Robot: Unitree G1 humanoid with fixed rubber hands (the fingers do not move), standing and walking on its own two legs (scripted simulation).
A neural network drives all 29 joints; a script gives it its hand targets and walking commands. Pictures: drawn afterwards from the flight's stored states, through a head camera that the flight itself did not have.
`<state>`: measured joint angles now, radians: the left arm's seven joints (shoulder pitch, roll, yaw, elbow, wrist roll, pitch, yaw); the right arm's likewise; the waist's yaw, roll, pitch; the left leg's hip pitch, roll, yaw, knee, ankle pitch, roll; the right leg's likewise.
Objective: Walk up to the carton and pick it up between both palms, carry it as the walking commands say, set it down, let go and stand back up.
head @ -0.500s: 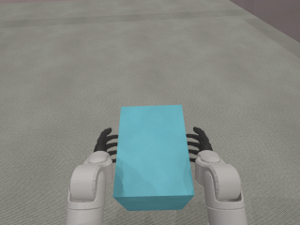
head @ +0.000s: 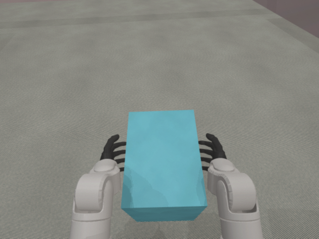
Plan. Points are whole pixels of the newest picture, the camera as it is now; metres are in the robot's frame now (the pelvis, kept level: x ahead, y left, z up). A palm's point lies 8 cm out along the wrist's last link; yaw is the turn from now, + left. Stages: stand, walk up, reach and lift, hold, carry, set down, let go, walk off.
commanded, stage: carry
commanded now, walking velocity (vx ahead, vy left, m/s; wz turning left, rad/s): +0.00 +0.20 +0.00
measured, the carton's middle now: (163, 169) +0.32 +0.01 +0.01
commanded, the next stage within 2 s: none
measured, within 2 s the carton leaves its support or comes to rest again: neither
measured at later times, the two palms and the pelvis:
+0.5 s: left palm (54, 187) +0.23 +0.24 +0.09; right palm (172, 186) +0.23 -0.01 +0.09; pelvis -0.05 +0.10 +0.00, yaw +0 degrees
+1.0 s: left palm (55, 192) +0.21 +0.22 +0.10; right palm (180, 196) +0.20 -0.02 +0.11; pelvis -0.08 +0.11 +0.01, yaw -2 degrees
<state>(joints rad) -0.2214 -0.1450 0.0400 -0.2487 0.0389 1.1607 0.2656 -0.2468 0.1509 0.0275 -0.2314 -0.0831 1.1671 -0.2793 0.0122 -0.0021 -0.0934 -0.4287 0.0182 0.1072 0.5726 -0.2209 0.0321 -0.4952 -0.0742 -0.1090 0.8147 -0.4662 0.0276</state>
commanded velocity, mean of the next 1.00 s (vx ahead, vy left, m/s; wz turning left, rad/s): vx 0.00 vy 0.02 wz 0.00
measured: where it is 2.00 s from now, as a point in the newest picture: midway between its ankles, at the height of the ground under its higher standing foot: outside the picture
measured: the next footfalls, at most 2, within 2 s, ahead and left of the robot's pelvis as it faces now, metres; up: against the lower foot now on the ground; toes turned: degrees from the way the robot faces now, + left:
right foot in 0.04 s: +0.05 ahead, -0.10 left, +0.00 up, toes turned -9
left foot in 0.30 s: +0.03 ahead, +0.23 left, +0.00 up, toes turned -16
